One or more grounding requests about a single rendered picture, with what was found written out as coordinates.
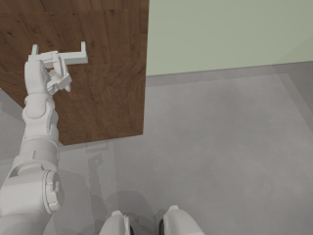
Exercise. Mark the handle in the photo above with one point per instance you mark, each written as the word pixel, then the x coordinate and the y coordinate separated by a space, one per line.
pixel 71 58

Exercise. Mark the left robot upper arm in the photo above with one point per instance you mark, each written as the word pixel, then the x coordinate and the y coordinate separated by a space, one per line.
pixel 28 201

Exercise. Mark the robot left shin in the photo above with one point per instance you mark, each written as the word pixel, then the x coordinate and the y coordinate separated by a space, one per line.
pixel 116 213

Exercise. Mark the drawer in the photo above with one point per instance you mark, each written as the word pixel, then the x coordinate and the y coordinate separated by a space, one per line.
pixel 111 36

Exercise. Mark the robot left thigh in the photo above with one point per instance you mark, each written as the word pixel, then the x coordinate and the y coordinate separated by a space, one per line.
pixel 116 225

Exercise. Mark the cabinet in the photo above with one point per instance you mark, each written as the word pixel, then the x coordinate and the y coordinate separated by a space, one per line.
pixel 105 101

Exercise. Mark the robot left forearm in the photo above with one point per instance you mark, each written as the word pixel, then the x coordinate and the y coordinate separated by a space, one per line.
pixel 40 139

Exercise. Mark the left robot hand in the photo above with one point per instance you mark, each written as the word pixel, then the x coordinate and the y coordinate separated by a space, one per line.
pixel 37 78

